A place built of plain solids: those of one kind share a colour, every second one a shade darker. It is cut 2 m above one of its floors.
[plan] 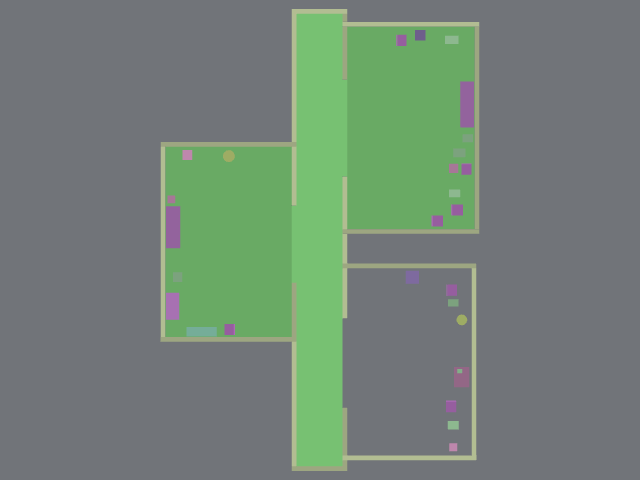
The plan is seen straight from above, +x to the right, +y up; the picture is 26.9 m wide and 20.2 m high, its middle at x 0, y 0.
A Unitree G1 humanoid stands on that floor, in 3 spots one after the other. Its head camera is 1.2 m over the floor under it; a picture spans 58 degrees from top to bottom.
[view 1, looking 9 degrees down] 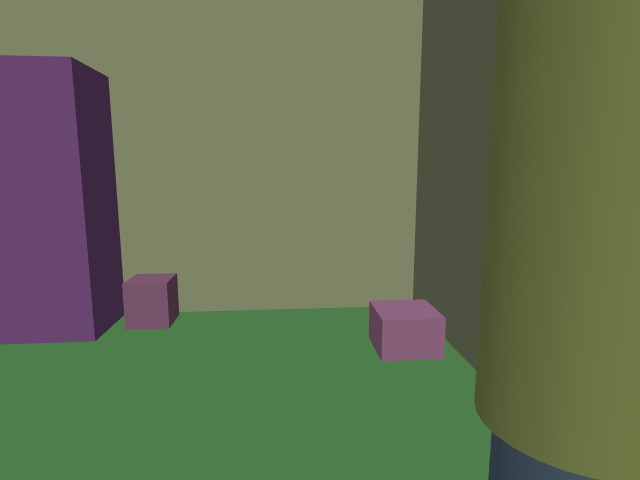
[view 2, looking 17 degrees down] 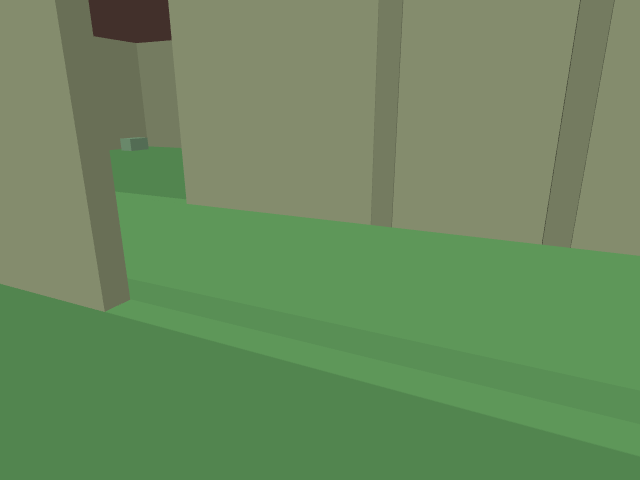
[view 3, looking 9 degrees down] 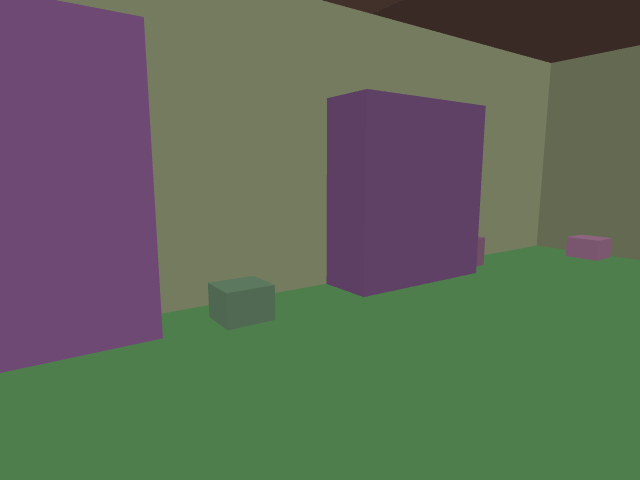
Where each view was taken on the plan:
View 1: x -2.82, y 2.75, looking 175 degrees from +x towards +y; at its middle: wall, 3.75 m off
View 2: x -2.82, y -0.77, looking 25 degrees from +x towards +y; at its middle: floor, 3.60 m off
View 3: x -2.82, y -3.00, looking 145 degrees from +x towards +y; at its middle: wall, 4.57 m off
